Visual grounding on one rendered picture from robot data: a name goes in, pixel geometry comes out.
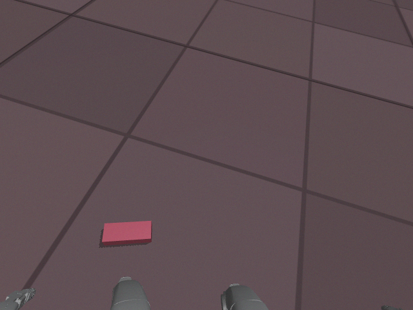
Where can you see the carton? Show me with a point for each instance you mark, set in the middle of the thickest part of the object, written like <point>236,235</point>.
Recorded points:
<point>127,232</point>

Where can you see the left robot hand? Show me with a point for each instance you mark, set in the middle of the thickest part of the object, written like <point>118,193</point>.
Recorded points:
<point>17,299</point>

